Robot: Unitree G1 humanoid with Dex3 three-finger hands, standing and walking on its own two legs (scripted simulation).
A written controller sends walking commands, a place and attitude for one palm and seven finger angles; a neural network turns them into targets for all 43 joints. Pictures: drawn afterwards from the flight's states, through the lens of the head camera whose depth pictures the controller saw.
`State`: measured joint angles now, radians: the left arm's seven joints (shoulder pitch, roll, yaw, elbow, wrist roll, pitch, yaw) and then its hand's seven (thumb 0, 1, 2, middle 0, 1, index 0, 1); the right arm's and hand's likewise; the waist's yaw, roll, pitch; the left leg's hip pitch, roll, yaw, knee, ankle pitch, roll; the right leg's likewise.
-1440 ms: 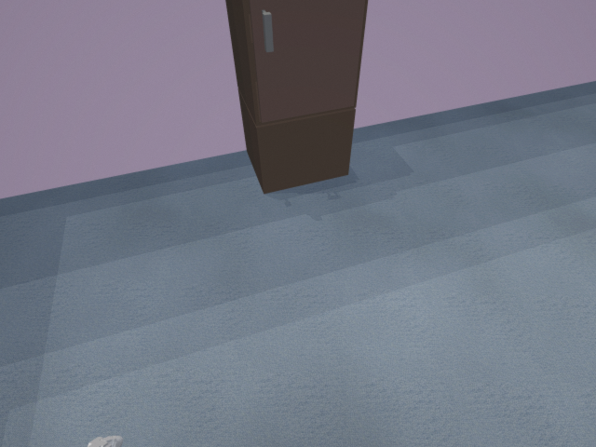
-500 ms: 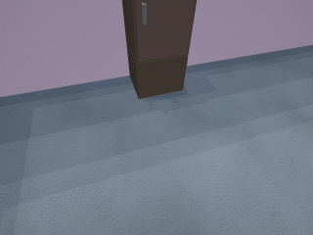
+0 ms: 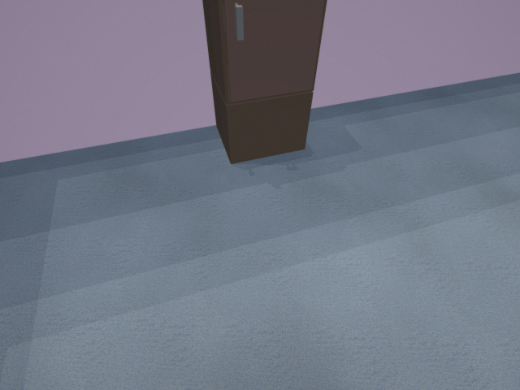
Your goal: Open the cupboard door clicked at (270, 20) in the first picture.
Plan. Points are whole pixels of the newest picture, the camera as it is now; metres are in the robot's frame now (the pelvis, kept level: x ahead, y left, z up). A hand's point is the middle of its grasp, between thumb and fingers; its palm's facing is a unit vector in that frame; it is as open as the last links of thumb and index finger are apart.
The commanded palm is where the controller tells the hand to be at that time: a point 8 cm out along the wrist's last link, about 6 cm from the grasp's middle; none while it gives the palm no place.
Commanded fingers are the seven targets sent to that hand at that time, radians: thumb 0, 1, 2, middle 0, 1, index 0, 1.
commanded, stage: walk to a spot facing it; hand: left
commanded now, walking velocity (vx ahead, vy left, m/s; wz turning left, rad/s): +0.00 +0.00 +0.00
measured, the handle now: (238, 21) +1.40 +0.18 +0.02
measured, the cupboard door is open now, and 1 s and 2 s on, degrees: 0 0 0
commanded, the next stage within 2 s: turn to face it in 2.00 s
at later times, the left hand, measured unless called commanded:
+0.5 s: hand out of the picture +0.08 +0.16 -0.19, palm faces -0.09 -0.97 -0.23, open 7.4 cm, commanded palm none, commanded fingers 0.00 0.90 0.90 -0.20 -0.30 -0.20 -0.30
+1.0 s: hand (189, 324) +0.28 +0.17 -0.20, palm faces -0.29 -0.94 -0.19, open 7.4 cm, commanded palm none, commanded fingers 0.00 0.90 0.90 -0.20 -0.30 -0.20 -0.30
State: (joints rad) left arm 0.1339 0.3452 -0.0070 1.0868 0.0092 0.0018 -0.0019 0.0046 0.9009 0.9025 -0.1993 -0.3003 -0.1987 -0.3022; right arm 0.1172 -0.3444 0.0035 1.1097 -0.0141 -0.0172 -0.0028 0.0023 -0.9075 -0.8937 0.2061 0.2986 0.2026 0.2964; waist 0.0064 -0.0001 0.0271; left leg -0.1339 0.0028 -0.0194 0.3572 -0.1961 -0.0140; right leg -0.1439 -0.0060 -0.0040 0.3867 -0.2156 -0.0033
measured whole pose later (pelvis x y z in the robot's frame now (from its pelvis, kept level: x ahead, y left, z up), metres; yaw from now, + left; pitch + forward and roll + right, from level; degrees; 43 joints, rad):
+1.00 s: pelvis +0.26 -0.02 -0.02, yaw -24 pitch -1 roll +0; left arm 0.40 0.20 0.07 1.08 0.02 -0.01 0.00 0.01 0.90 0.90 -0.20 -0.30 -0.20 -0.30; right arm 0.11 -0.14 -0.02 0.94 -0.03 -0.08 0.00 0.00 -0.91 -0.89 0.20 0.30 0.20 0.30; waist 0.05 -0.05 0.06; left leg -0.37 0.07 0.17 0.64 -0.25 0.03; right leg -0.33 0.00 0.03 1.21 -0.44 -0.04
